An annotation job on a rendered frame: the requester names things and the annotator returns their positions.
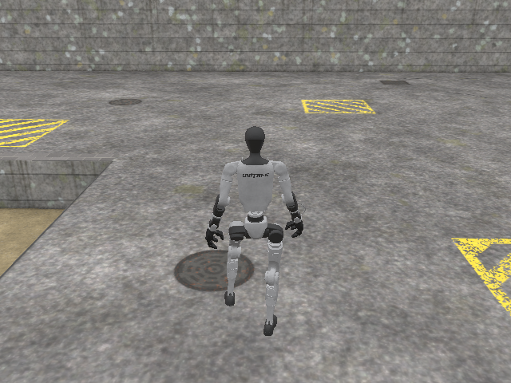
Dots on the right robot foot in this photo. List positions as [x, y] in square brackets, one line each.
[268, 329]

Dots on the robot left upper arm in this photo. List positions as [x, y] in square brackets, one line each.
[226, 182]

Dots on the right robot hand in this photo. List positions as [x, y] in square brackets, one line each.
[293, 226]

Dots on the humanoid robot torso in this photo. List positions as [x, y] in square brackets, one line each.
[255, 184]

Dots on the left robot hand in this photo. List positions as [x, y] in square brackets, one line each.
[209, 237]

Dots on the robot right upper arm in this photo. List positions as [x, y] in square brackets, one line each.
[284, 181]

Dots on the left robot forearm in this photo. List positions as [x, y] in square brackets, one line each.
[216, 215]

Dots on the right robot forearm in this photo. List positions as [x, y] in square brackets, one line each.
[294, 210]

